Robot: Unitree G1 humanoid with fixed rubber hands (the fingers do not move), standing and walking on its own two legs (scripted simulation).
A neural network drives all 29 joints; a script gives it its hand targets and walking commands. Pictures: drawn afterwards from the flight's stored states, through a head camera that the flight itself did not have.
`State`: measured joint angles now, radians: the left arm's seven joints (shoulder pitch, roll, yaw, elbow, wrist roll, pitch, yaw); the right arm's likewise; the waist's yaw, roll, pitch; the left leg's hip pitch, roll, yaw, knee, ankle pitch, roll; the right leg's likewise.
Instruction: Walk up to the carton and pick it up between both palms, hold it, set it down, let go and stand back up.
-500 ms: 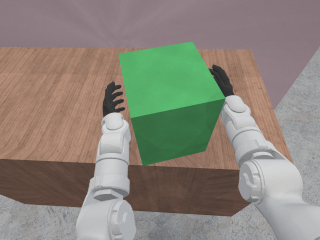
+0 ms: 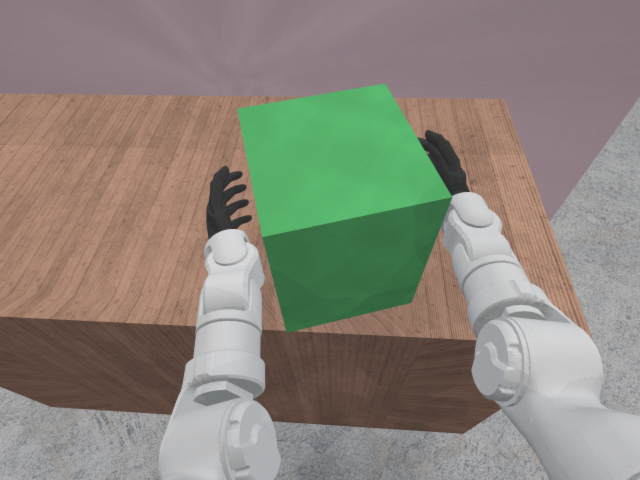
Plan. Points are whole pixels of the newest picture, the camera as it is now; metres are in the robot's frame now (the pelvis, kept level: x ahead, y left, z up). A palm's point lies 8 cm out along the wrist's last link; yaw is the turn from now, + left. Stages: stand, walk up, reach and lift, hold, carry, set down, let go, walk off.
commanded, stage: set down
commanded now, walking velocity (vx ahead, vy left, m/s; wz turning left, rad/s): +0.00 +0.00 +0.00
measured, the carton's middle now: (333, 215) +0.45 +0.03 +0.05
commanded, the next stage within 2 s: none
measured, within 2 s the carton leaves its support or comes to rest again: neither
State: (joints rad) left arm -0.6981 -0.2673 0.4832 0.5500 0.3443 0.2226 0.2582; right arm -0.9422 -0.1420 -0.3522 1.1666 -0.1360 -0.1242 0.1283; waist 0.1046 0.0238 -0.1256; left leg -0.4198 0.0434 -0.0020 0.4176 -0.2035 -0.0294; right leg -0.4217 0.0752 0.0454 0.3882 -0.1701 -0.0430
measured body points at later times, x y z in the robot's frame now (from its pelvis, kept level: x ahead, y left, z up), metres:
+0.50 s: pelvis +0.00 +0.00 +0.00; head +0.06 -0.01 +0.45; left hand +0.40 +0.17 +0.09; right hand +0.47 -0.12 +0.09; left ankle -0.01 +0.14 -0.74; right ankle +0.00 -0.09 -0.74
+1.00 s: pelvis +0.00 +0.00 +0.00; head +0.06 -0.01 +0.44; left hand +0.40 +0.17 +0.07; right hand +0.47 -0.12 +0.07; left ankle -0.01 +0.14 -0.74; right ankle +0.00 -0.09 -0.74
